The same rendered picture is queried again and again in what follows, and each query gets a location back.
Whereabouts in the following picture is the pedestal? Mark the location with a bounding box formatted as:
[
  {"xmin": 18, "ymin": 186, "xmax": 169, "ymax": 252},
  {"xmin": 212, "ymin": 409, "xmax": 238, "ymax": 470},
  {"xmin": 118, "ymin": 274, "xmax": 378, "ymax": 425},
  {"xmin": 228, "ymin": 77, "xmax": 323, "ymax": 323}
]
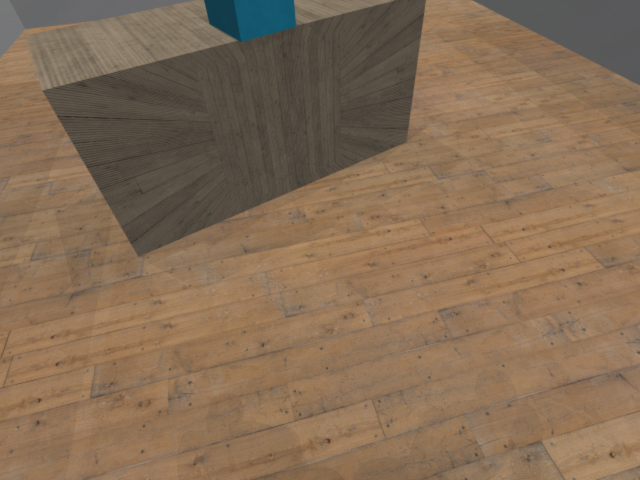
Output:
[{"xmin": 25, "ymin": 0, "xmax": 426, "ymax": 257}]

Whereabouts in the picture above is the carton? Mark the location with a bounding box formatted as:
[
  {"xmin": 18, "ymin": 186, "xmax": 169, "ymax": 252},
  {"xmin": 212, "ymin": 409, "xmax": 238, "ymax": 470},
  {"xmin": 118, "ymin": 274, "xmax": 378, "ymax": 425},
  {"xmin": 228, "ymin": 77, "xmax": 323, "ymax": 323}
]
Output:
[{"xmin": 204, "ymin": 0, "xmax": 296, "ymax": 42}]

